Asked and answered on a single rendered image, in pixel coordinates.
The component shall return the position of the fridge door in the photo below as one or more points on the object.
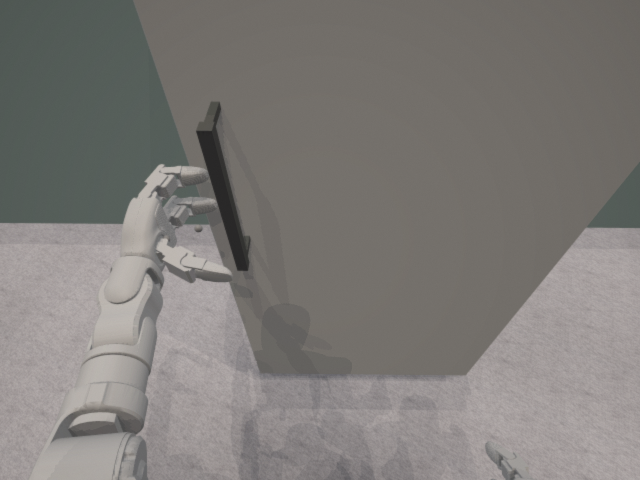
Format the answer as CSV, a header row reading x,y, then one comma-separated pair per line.
x,y
408,171

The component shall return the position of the robot left hand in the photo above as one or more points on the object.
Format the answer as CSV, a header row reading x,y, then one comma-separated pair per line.
x,y
146,222

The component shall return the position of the robot left forearm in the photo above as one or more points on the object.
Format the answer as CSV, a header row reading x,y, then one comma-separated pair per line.
x,y
109,394

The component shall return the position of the handle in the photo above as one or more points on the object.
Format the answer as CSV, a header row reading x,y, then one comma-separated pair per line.
x,y
213,156

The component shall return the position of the left robot upper arm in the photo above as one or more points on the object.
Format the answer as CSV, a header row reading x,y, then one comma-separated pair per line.
x,y
114,456

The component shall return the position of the robot right hand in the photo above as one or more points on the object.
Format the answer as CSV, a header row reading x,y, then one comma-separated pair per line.
x,y
512,465

